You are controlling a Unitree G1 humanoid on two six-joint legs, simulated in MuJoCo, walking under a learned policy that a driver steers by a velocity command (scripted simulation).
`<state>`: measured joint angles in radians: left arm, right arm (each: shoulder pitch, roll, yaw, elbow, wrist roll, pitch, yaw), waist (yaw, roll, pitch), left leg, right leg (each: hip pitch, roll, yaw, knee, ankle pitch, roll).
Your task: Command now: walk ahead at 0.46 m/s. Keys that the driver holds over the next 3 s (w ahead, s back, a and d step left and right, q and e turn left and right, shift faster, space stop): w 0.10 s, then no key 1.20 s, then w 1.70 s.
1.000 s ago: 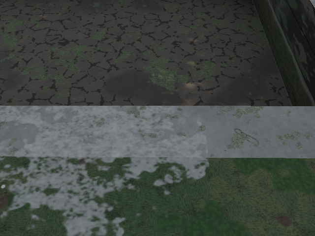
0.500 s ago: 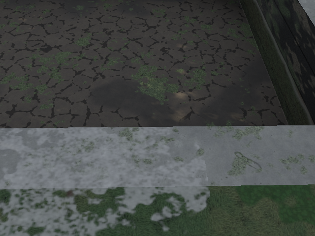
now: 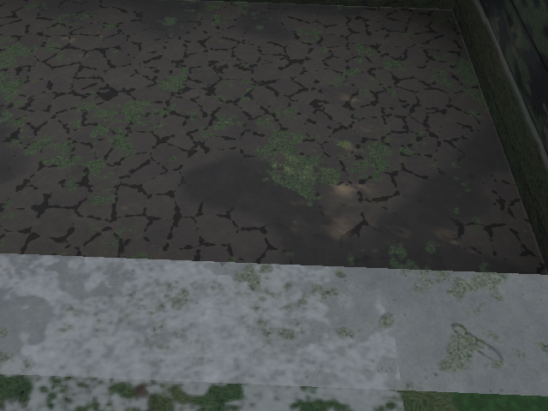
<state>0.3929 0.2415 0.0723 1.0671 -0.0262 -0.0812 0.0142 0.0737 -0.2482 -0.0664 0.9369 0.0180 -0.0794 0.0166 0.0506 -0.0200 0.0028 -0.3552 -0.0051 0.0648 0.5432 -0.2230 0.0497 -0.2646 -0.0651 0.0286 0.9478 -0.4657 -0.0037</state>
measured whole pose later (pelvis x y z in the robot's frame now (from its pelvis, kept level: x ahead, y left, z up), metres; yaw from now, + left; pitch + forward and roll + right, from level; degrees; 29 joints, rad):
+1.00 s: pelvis +0.25 +0.01 +0.01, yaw +0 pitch -1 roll +0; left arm 0.23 0.19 0.06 1.11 0.00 0.01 0.05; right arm 0.31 -0.16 -0.05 1.12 0.00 -0.01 -0.05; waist 0.00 0.00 0.04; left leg -0.16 0.01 0.03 0.48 -0.31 0.01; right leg -0.28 -0.02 -0.03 0.45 -0.15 0.01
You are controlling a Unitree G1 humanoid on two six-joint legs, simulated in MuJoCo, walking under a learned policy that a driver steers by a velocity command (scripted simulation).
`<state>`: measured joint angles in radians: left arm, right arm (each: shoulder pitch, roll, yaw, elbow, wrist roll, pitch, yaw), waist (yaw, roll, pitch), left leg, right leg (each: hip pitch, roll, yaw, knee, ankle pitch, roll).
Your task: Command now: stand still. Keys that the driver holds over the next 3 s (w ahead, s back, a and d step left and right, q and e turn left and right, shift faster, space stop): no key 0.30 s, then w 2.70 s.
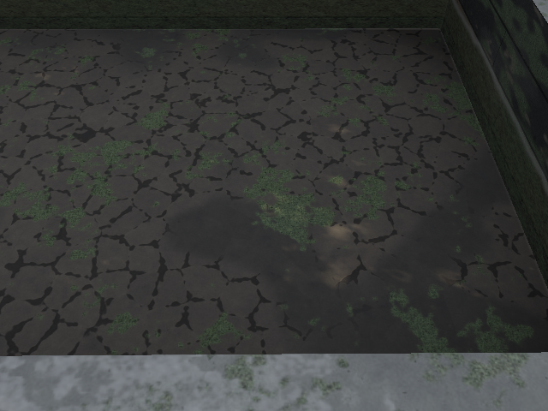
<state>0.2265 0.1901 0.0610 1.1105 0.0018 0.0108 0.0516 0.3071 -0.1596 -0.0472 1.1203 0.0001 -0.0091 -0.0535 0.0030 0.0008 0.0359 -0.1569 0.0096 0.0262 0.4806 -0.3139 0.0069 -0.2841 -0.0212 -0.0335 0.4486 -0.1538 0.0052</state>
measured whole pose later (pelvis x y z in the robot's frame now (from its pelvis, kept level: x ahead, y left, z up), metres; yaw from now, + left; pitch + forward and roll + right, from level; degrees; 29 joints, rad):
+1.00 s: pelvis +0.22 -0.03 -0.01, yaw +0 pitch +1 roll -1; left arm 0.50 0.13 0.03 1.13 0.00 -0.05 0.03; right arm 0.11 -0.20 -0.07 0.91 0.02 -0.02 -0.01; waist 0.07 0.02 0.00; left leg -0.67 0.09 0.00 0.76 -0.04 0.06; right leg -0.06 0.02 -0.08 0.46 -0.41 -0.03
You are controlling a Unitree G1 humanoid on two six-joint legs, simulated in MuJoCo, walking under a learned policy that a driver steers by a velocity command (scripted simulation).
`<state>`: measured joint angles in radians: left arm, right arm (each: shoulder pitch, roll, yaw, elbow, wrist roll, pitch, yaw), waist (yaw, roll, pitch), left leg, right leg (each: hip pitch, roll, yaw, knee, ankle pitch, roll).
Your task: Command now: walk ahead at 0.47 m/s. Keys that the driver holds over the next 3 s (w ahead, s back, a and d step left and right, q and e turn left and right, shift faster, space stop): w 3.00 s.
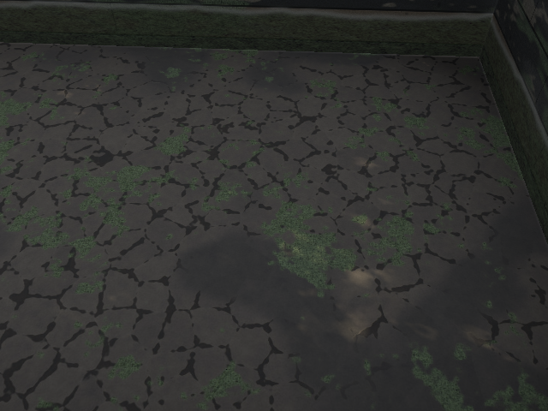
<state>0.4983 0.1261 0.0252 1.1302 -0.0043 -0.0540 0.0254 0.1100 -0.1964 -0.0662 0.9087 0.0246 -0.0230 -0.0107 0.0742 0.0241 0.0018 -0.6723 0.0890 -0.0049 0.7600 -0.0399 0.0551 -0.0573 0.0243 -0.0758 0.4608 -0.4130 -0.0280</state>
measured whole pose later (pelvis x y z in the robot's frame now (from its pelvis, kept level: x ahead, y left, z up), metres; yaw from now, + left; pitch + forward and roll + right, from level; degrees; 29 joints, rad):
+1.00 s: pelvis +0.22 +0.02 +0.01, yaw +0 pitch -1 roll +0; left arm 0.08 0.27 -0.10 0.49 0.07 0.04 -0.03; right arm 0.09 -0.27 0.11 0.54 -0.07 0.04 0.04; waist 0.00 0.01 0.03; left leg -0.18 0.01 0.03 0.51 -0.31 0.00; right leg -0.23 -0.01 0.03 0.52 -0.28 0.01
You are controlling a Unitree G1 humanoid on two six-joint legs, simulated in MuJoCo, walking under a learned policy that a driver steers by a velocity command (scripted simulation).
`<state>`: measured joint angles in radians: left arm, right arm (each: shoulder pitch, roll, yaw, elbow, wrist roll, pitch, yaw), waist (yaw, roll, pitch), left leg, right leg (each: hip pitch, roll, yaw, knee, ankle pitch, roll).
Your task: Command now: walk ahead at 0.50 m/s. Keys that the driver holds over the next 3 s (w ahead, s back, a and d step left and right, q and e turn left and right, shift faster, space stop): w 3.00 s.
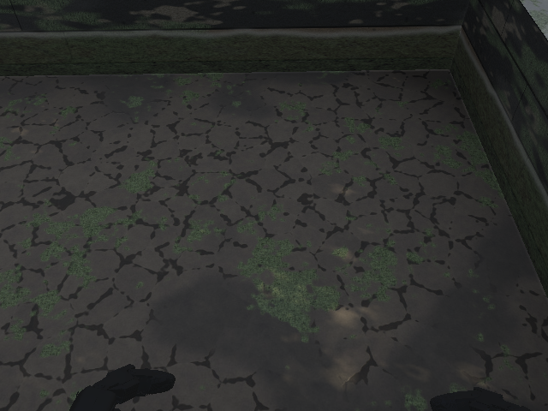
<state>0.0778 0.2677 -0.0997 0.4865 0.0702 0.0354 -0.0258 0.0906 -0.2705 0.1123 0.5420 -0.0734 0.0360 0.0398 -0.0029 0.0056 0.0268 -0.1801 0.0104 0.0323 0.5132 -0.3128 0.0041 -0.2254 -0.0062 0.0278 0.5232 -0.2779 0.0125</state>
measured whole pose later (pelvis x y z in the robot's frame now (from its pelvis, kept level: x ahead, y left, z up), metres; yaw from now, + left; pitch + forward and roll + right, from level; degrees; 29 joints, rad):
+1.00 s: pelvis +0.00 +0.00 +0.01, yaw +0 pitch +1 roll +0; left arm 0.10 0.26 -0.15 0.43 0.08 0.05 -0.02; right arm 0.12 -0.27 0.14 0.47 -0.07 0.03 0.04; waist -0.01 0.01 -0.03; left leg -0.18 0.00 0.01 0.43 -0.27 0.00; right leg -0.23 -0.01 0.04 0.45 -0.24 0.02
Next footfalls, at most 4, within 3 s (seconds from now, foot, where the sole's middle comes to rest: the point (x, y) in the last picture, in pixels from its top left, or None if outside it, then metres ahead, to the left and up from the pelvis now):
none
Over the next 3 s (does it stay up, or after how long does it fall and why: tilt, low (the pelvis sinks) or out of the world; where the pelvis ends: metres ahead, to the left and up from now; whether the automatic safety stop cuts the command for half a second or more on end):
stays up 0.00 0.01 0.01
